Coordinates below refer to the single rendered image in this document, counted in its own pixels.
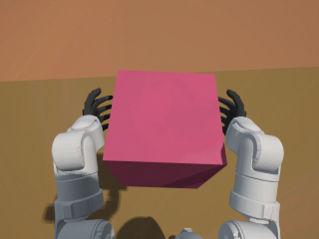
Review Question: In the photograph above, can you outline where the right robot upper arm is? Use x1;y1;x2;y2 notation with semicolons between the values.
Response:
217;219;277;239

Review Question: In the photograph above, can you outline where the right robot forearm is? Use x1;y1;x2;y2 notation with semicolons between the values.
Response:
225;117;284;239

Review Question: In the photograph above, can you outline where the left robot upper arm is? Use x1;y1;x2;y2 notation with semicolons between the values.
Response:
57;219;115;239

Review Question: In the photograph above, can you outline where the carton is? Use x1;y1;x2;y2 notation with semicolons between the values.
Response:
103;70;227;189

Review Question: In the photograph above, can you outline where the robot right shin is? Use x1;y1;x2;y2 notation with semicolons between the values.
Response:
179;228;192;234

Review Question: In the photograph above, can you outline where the left robot hand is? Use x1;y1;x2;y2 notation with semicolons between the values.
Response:
82;88;113;131

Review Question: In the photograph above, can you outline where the right robot hand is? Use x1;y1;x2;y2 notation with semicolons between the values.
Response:
218;89;246;135

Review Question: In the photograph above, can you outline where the left robot forearm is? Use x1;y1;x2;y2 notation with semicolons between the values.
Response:
51;115;105;239

